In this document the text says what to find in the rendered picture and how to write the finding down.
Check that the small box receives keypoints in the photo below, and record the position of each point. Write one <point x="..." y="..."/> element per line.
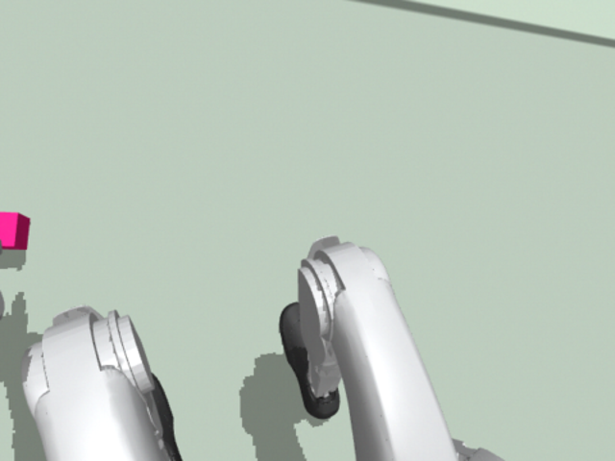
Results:
<point x="14" y="230"/>

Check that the left robot foot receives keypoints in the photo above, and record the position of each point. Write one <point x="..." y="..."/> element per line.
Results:
<point x="166" y="419"/>

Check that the right robot foot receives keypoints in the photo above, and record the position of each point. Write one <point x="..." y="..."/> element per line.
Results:
<point x="297" y="357"/>

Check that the right robot hand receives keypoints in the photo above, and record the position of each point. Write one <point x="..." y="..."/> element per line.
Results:
<point x="466" y="454"/>

